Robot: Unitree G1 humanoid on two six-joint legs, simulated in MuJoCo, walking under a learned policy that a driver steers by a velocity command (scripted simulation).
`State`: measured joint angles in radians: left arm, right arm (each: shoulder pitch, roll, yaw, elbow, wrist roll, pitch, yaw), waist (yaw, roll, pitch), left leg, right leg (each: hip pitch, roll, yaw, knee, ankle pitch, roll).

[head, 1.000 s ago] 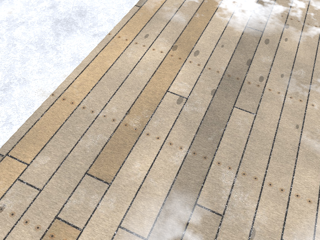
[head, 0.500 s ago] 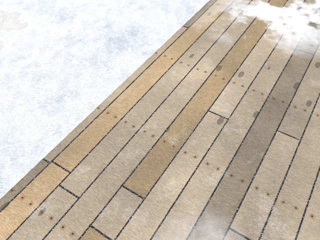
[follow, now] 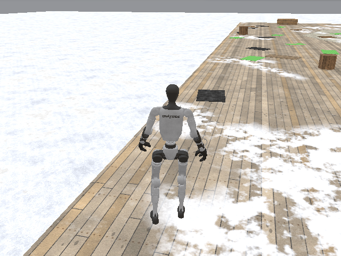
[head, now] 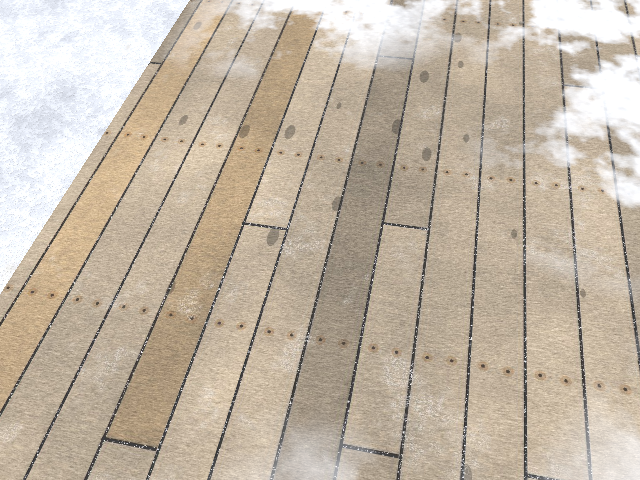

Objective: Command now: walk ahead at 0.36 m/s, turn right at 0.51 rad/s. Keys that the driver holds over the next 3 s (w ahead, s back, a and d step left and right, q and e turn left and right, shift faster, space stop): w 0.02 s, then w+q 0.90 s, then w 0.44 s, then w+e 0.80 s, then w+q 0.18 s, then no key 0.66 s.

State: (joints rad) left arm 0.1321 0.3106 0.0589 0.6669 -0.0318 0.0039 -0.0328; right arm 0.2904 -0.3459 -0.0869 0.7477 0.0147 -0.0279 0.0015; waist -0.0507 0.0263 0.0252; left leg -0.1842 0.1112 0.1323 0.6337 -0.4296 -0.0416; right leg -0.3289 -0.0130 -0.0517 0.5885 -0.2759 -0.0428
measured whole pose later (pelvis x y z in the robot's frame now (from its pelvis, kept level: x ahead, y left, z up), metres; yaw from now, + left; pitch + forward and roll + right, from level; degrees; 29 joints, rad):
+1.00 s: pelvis +0.55 -0.02 +0.00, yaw +23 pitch +1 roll +0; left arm 0.20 0.28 0.04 0.64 0.01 -0.11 -0.01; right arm 0.33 -0.31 -0.06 0.70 0.03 -0.03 0.00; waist -0.02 0.03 0.00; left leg -0.36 -0.06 -0.15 1.13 -0.45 0.02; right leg -0.41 0.01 0.01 0.60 -0.20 -0.01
